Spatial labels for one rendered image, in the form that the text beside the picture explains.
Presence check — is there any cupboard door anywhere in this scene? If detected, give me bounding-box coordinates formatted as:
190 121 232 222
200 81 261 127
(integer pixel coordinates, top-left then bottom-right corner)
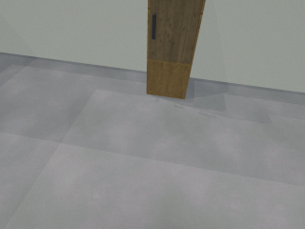
149 0 203 64

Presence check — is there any handle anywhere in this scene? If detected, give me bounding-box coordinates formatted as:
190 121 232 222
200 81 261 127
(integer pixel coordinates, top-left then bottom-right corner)
152 12 156 40

